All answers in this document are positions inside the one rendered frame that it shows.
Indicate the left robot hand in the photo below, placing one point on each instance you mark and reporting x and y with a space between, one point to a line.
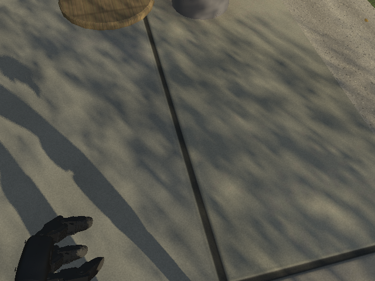
40 258

